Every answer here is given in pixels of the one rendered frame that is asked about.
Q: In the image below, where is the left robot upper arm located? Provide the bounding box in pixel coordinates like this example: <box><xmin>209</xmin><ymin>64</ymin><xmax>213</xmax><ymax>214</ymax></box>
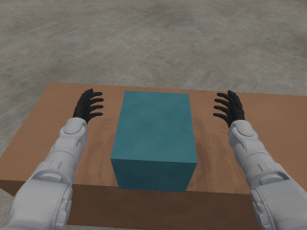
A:
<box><xmin>0</xmin><ymin>179</ymin><xmax>73</xmax><ymax>230</ymax></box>

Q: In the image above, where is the pedestal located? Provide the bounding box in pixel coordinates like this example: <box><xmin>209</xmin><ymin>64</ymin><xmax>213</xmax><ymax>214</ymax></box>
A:
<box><xmin>0</xmin><ymin>82</ymin><xmax>307</xmax><ymax>230</ymax></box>

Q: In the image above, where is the left robot forearm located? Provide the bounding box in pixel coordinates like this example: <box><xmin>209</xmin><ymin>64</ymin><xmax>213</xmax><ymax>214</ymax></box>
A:
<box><xmin>9</xmin><ymin>117</ymin><xmax>88</xmax><ymax>222</ymax></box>

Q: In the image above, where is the right robot upper arm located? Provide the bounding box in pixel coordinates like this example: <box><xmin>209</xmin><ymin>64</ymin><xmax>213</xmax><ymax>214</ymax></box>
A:
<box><xmin>250</xmin><ymin>179</ymin><xmax>307</xmax><ymax>230</ymax></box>

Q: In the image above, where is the left robot hand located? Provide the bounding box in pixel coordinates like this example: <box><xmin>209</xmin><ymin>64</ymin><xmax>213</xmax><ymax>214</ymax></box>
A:
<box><xmin>72</xmin><ymin>88</ymin><xmax>104</xmax><ymax>124</ymax></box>

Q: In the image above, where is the right robot hand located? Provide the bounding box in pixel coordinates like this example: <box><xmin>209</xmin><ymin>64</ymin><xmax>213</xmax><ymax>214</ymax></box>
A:
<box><xmin>213</xmin><ymin>90</ymin><xmax>245</xmax><ymax>128</ymax></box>

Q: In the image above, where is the carton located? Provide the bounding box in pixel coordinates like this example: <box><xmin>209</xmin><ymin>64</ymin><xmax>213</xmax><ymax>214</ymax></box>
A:
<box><xmin>110</xmin><ymin>90</ymin><xmax>198</xmax><ymax>193</ymax></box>

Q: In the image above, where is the right robot forearm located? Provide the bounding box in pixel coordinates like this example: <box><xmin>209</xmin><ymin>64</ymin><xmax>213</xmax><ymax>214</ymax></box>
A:
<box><xmin>228</xmin><ymin>120</ymin><xmax>307</xmax><ymax>199</ymax></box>

